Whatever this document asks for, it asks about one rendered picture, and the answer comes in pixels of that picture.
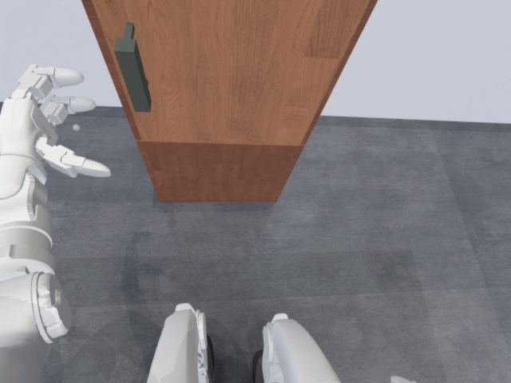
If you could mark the handle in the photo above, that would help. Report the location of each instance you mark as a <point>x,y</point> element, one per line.
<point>129,60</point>

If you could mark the robot left hand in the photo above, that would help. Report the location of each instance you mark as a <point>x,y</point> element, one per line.
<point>22,122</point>

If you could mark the left robot forearm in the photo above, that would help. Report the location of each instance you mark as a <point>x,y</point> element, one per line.
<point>26,226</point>

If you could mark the robot right shin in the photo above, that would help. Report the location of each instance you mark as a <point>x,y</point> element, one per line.
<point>273,373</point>

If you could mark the left robot upper arm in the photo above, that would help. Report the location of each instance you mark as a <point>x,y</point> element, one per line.
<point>33,314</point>

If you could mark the left robot thigh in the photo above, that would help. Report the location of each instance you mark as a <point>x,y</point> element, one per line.
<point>175,359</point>

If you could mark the cupboard door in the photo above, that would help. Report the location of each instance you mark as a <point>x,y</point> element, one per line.
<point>232,71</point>

